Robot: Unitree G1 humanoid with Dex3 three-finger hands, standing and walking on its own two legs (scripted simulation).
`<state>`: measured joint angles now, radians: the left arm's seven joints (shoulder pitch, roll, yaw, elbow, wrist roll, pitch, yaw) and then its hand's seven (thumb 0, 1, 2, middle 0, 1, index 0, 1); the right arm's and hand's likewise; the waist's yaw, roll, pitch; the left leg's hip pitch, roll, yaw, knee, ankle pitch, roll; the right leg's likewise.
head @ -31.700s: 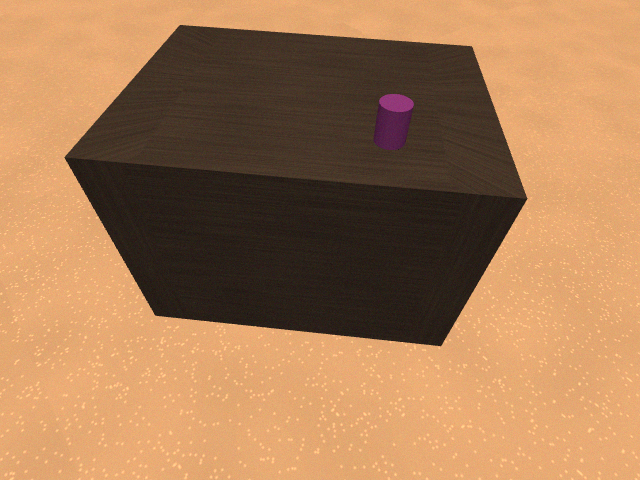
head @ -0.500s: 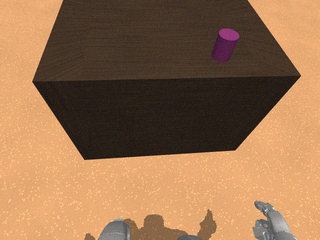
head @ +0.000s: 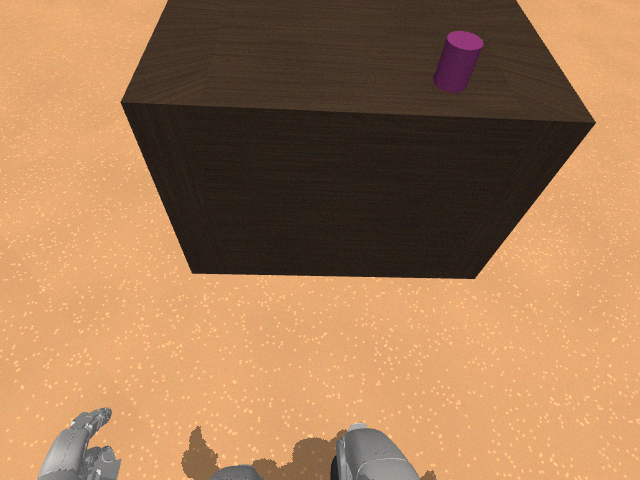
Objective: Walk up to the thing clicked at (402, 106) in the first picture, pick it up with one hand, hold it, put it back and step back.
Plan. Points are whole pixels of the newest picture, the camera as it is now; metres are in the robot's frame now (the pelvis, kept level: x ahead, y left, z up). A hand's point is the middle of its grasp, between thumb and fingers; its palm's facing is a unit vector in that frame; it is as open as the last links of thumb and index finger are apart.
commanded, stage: step back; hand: right
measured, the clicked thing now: (457, 62) +0.91 -0.34 +0.00
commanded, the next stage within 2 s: stand in 1.56 s
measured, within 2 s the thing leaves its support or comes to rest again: neither
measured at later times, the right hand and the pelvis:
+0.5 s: hand out of the picture -0.05 -0.32 -0.15, palm faces -0.03 +0.93 -0.37, open 7.4 cm; pelvis -0.16 -0.05 +0.01, yaw -2 degrees
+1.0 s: hand out of the picture -0.15 -0.31 -0.13, palm faces -0.02 +0.94 -0.35, open 7.4 cm; pelvis -0.23 -0.04 +0.01, yaw -1 degrees
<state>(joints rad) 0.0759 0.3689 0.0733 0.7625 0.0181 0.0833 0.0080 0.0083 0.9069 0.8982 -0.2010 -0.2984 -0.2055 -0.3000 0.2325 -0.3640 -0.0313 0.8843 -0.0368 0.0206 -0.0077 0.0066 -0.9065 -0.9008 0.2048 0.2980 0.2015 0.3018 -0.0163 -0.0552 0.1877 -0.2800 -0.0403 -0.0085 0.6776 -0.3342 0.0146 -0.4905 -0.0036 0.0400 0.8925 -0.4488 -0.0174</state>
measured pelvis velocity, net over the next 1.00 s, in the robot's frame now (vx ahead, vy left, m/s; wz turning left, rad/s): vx -0.23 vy -0.04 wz -0.02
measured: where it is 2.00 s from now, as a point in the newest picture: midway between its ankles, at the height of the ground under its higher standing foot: outside the picture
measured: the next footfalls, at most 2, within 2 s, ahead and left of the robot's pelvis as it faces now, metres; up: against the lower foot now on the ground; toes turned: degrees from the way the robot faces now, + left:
right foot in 0.26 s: -0.11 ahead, -0.17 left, +0.00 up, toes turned -1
left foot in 0.62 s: -0.17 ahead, +0.08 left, +0.00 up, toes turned +0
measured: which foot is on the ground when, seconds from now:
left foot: down 0.00-0.30, up 0.32-0.60, down 0.62-0.94, up 0.96-1.00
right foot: up 0.00-0.24, down 0.26-0.66, up 0.68-0.88, down 0.90-1.00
